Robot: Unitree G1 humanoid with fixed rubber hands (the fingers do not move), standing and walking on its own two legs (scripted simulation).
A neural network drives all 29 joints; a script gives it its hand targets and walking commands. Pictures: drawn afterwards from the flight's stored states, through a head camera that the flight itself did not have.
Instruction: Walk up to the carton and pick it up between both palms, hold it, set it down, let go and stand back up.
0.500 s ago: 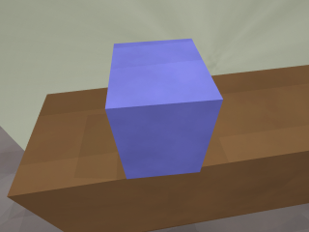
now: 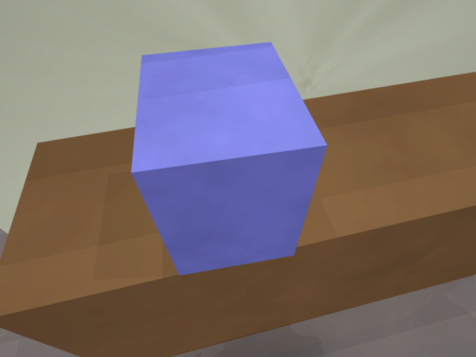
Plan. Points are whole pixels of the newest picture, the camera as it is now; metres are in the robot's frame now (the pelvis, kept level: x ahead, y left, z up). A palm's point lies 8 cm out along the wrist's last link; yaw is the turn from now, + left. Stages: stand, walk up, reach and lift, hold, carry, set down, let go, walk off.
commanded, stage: walk up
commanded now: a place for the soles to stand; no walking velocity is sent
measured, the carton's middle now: (223, 162) +0.42 +0.04 +0.09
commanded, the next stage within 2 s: reach and lift in 0.74 s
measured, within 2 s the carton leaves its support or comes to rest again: neither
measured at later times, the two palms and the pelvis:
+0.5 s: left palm out of the picture +0.00 +0.21 -0.13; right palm out of the picture -0.01 -0.26 -0.14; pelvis -0.01 -0.02 +0.01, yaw +1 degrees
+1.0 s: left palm out of the picture +0.14 +0.23 -0.14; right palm (388, 351) +0.16 -0.25 -0.15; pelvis -0.05 -0.02 -0.04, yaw +5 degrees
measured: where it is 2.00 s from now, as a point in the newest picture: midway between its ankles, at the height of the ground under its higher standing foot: outside the picture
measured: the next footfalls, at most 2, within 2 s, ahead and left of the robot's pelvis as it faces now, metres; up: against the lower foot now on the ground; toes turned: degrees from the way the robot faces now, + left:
none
